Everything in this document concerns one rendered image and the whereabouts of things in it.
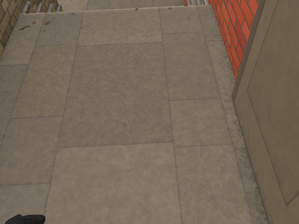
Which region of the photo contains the robot left hand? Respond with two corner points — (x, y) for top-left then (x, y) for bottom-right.
(5, 214), (46, 224)

